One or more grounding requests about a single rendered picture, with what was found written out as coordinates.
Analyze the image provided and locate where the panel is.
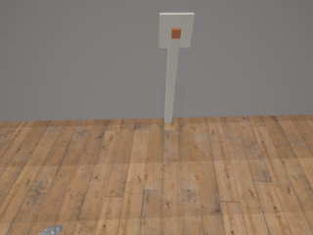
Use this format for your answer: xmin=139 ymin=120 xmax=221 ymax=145
xmin=158 ymin=13 xmax=195 ymax=123

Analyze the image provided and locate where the robot left hand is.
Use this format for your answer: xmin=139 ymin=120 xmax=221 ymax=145
xmin=39 ymin=225 xmax=63 ymax=235

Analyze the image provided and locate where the button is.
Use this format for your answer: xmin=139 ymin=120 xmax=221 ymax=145
xmin=171 ymin=27 xmax=181 ymax=39

